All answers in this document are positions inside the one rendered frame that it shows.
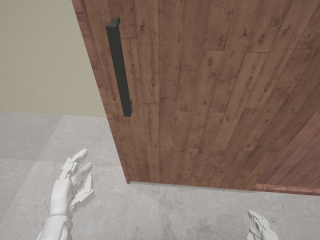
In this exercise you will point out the wardrobe door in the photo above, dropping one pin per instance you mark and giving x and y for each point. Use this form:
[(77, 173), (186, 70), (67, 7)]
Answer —
[(299, 163), (219, 88)]

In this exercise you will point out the handle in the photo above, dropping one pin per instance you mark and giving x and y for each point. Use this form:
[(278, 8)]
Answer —
[(114, 39)]

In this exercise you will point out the robot left forearm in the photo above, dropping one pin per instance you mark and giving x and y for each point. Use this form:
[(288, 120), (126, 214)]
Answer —
[(56, 227)]

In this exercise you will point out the robot left hand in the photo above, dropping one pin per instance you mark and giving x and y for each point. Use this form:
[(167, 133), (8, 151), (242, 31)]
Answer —
[(66, 186)]

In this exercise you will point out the robot right hand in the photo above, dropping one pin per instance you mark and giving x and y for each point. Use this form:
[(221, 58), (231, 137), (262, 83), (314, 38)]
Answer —
[(264, 232)]

